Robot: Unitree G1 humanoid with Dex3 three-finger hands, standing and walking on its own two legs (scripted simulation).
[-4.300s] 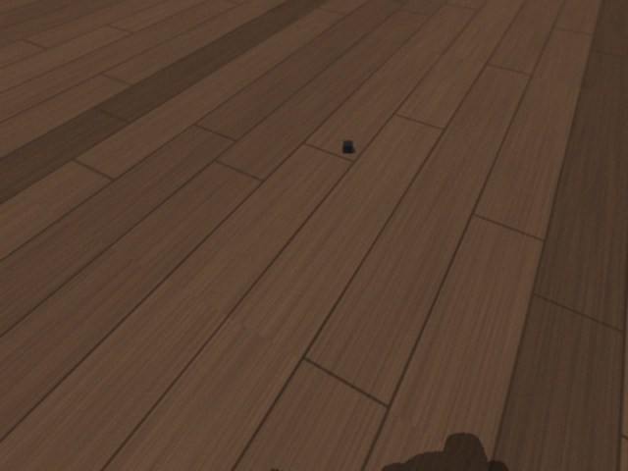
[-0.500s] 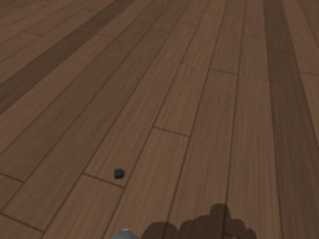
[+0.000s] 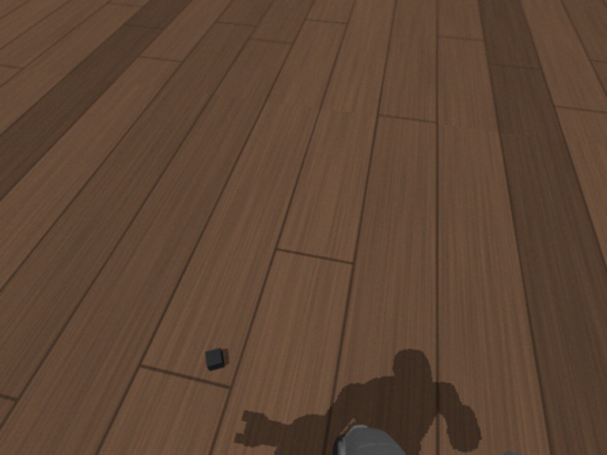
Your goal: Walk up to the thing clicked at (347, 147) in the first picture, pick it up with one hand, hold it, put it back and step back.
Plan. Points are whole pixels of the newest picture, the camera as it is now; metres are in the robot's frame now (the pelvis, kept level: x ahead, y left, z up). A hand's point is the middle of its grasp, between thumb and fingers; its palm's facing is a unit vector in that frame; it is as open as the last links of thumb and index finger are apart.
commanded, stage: walk up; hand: left
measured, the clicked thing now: (215, 359) +0.46 +0.27 -0.73
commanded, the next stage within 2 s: stand in 1.96 s
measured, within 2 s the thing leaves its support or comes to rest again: neither
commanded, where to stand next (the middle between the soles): +0.10 +0.01 m, yaw +0 degrees
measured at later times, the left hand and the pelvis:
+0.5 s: hand out of the picture +0.11 +0.28 -0.16, palm faces -0.02 -0.95 -0.31, open 7.4 cm; pelvis +0.03 +0.03 +0.01, yaw +0 degrees
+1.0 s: hand out of the picture +0.13 +0.26 -0.13, palm faces +0.00 -0.93 -0.37, open 7.4 cm; pelvis +0.06 +0.00 +0.02, yaw +0 degrees
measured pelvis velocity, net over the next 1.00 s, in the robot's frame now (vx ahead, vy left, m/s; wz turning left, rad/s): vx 0.06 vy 0.00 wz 0.00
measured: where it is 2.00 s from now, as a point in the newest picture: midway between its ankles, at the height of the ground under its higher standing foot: outside the picture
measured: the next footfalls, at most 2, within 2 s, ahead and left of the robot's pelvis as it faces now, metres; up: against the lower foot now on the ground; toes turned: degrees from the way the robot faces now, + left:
left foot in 0.34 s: +0.12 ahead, +0.14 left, +0.00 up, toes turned +1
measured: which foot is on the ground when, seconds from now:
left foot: down 0.00-0.02, up 0.04-0.32, down 0.34-1.00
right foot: down 0.00-1.00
